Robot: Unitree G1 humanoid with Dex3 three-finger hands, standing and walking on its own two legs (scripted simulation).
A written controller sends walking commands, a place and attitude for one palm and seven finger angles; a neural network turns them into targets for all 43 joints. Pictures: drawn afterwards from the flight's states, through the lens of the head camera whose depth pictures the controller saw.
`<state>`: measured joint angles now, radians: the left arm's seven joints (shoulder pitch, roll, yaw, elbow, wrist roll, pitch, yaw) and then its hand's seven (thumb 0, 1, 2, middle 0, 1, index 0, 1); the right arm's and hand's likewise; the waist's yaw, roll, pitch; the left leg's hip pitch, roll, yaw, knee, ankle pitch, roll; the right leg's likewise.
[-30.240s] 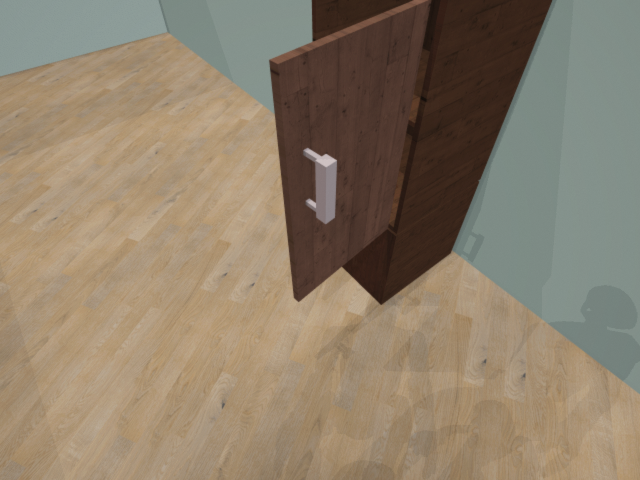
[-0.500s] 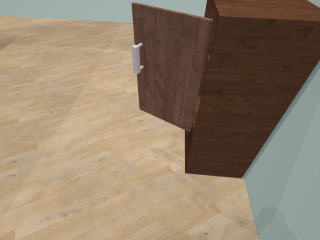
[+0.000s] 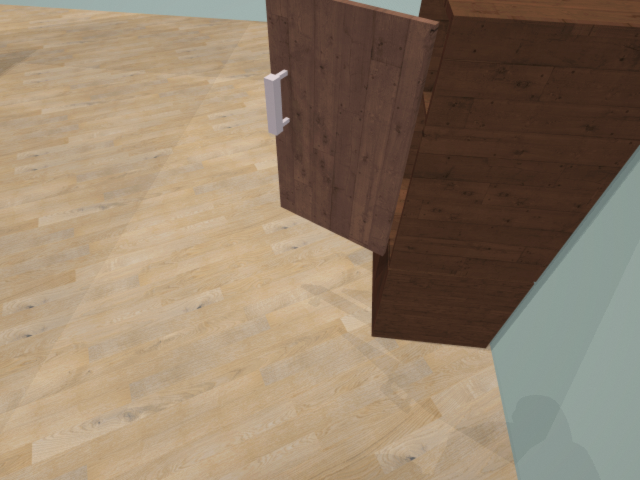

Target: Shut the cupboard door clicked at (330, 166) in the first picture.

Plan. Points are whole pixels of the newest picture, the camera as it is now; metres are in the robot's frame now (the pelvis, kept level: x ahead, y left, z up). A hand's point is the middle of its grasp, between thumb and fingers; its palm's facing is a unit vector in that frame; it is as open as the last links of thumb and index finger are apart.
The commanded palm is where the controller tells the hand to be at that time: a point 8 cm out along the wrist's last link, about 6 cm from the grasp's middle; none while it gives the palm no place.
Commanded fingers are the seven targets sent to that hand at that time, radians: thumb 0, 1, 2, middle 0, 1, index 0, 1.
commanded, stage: look to check the result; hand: left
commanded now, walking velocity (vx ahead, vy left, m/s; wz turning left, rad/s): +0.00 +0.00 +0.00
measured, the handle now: (279, 102) +0.87 +0.14 +0.02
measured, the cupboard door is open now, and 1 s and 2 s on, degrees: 63 63 63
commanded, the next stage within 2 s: walk to a spot facing it in 0.28 s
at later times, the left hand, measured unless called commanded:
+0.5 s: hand out of the picture -0.02 +0.16 -0.18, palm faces +0.05 -0.98 -0.18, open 7.4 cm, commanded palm none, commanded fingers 0.00 0.90 0.90 -0.20 -0.30 -0.20 -0.30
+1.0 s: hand out of the picture +0.06 +0.23 -0.15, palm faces +0.30 -0.91 -0.28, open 7.4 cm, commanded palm none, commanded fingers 0.00 0.90 0.90 -0.20 -0.30 -0.20 -0.30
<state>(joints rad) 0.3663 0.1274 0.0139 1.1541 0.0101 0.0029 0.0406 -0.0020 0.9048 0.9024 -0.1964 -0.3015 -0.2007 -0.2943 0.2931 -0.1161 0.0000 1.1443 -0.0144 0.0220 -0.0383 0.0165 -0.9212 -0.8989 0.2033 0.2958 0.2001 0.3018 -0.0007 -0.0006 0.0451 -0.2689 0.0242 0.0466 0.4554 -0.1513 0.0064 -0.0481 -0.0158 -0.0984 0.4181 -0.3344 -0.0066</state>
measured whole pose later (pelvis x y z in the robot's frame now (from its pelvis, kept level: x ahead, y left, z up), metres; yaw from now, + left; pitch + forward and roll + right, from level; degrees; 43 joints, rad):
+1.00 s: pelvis +0.00 -0.01 +0.00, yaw +19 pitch +2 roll -2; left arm 0.10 0.25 0.07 0.87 0.02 0.04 0.02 0.00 0.91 0.90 -0.20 -0.30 -0.20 -0.29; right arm 0.21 -0.23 -0.05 0.96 -0.04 0.05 -0.01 0.01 -0.91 -0.90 0.21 0.30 0.20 0.30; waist -0.04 0.03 0.08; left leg -0.38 -0.04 -0.11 0.45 -0.10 0.03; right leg -0.39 -0.02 0.01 0.83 -0.44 0.05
